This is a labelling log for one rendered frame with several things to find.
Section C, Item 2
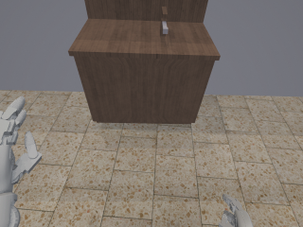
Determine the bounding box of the tap lever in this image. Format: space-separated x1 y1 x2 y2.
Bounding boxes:
162 21 169 34

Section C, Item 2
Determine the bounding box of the counter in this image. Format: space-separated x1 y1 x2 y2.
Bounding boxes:
68 0 221 125

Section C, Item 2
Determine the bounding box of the robot left forearm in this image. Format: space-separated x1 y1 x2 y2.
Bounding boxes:
0 192 21 227

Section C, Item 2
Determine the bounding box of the left robot hand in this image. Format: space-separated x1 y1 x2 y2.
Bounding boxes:
0 96 42 194

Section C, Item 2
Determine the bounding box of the right robot hand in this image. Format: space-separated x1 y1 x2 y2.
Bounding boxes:
218 194 254 227

